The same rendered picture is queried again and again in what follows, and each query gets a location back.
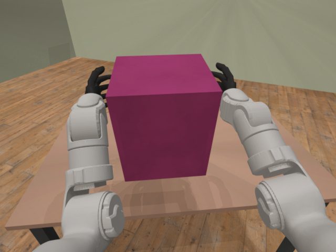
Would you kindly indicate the robot left forearm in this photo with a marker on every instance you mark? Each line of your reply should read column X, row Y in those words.
column 87, row 143

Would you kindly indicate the right robot hand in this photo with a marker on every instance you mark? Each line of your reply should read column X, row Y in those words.
column 227, row 79

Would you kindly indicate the robot left upper arm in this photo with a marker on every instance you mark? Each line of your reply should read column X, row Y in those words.
column 89, row 223

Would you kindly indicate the table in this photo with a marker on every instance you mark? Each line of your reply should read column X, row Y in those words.
column 228, row 185

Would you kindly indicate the carton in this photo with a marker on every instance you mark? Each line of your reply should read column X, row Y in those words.
column 163, row 110

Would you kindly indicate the left robot hand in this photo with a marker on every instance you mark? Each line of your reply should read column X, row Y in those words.
column 94, row 83

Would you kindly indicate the robot right forearm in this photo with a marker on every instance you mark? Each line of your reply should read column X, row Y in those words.
column 267, row 152

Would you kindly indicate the robot right upper arm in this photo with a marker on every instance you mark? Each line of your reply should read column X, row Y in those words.
column 292, row 204

